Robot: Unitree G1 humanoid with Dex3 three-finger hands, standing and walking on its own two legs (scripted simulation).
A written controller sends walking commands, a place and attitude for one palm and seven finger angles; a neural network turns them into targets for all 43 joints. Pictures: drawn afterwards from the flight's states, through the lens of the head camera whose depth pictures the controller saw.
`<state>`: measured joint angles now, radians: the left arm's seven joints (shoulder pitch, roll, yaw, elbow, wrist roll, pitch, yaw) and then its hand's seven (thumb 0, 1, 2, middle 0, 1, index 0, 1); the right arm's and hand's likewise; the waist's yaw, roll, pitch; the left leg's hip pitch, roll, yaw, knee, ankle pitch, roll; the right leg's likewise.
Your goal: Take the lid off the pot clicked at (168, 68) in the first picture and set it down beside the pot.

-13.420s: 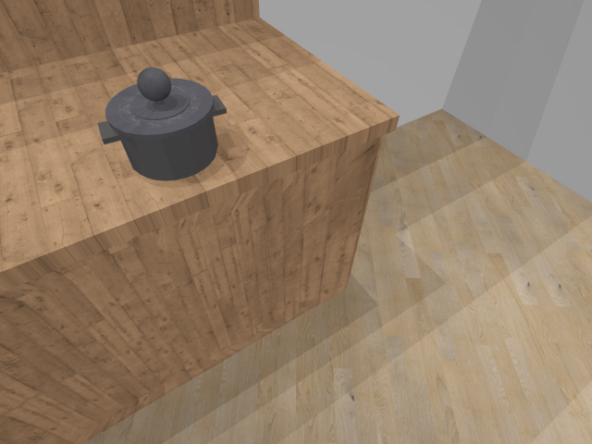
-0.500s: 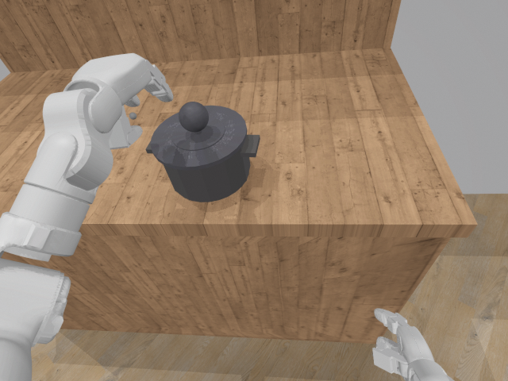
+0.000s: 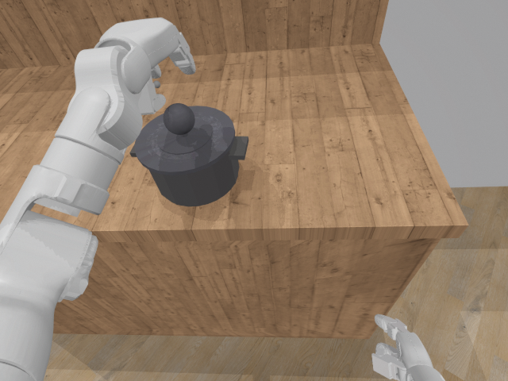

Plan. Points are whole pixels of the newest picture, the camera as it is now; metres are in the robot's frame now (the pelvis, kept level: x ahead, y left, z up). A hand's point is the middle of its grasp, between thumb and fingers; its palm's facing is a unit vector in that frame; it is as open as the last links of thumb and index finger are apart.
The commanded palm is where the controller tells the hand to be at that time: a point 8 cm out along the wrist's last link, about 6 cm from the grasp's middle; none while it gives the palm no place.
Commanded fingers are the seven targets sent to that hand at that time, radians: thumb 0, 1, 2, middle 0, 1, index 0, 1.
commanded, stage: move the open hand above the knob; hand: left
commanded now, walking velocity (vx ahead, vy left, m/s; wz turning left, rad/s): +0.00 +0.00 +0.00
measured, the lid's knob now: (179, 119) +0.49 +0.14 +0.17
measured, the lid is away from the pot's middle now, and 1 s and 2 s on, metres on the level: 0.00 0.00 0.00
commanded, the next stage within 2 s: none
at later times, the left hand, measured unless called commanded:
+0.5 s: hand (167, 97) +0.46 +0.14 +0.23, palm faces -0.21 -0.03 -0.98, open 9.9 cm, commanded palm +0.43 +0.15 +0.32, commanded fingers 0.00 -0.39 1.74 -0.89 -0.08 -0.89 -0.08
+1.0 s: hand (153, 76) +0.46 +0.15 +0.26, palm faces -0.12 -0.06 -0.99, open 9.9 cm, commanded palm +0.43 +0.14 +0.32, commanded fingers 0.00 -0.39 1.74 -0.89 -0.08 -0.89 -0.08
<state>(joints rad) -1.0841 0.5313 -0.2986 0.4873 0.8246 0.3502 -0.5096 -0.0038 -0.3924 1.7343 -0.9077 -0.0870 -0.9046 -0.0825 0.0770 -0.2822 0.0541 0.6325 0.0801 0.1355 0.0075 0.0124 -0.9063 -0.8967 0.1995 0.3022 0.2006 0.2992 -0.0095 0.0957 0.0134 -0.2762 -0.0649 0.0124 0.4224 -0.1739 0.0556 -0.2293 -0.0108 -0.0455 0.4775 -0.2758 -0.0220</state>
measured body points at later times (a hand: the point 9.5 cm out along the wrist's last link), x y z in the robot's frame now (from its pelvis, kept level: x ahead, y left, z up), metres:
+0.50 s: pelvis +0.01 +0.00 +0.00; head +0.03 -0.04 +0.45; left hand +0.47 +0.14 +0.28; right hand +0.16 -0.24 -0.12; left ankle +0.03 +0.09 -0.74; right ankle -0.02 -0.10 -0.74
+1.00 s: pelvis +0.00 +0.01 +0.00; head +0.02 -0.03 +0.45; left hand +0.46 +0.15 +0.32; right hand +0.18 -0.22 -0.12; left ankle +0.03 +0.09 -0.74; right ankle -0.02 -0.10 -0.74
